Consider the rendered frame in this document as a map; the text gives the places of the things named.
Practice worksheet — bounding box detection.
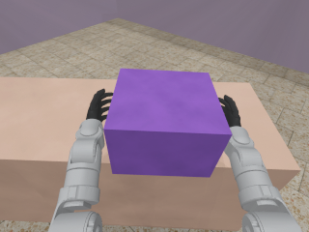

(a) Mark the robot right upper arm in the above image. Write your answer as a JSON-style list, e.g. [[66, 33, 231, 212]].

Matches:
[[241, 211, 301, 232]]

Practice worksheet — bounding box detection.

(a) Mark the right robot forearm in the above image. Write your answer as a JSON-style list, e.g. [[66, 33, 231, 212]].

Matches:
[[224, 126, 302, 232]]

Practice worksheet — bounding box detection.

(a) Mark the left robot forearm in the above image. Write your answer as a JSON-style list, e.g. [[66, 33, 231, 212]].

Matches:
[[47, 118, 105, 232]]

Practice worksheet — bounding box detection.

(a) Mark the carton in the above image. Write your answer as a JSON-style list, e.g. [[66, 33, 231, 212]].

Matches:
[[103, 68, 232, 178]]

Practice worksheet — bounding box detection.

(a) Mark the pedestal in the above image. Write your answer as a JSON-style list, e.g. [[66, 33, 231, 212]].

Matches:
[[0, 76, 301, 231]]

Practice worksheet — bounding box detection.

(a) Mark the robot left upper arm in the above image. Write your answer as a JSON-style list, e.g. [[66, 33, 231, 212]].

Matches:
[[49, 211, 102, 232]]

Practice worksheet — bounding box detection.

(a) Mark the robot right hand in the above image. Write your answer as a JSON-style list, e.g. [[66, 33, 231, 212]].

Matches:
[[218, 95, 241, 128]]

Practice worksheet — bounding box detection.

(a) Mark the robot left hand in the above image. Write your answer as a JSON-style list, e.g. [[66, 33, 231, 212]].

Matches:
[[86, 88, 113, 122]]

